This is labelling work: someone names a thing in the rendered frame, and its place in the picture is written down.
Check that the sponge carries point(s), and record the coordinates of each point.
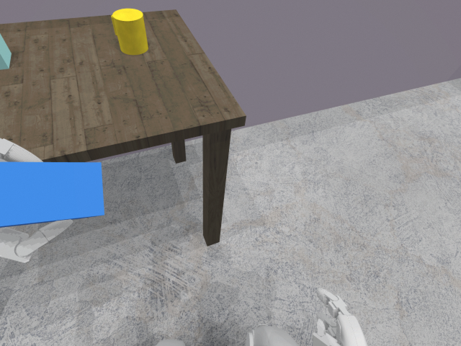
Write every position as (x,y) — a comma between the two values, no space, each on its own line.
(41,192)

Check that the right robot hand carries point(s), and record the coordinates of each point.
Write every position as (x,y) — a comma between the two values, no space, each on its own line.
(346,331)

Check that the left robot hand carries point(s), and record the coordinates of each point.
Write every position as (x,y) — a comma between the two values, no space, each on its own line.
(17,245)

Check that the table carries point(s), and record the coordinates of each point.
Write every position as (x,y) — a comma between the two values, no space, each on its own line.
(71,95)

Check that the right robot thigh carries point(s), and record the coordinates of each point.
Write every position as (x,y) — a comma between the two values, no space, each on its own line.
(269,336)

